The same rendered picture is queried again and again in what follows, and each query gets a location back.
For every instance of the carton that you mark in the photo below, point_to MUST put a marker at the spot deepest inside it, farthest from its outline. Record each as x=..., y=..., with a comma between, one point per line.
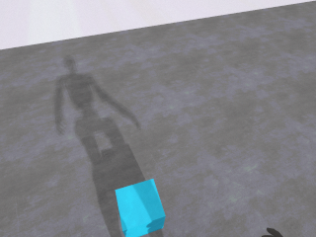
x=140, y=209

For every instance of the robot right hand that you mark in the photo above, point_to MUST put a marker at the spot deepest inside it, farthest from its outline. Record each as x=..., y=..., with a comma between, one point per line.
x=273, y=232

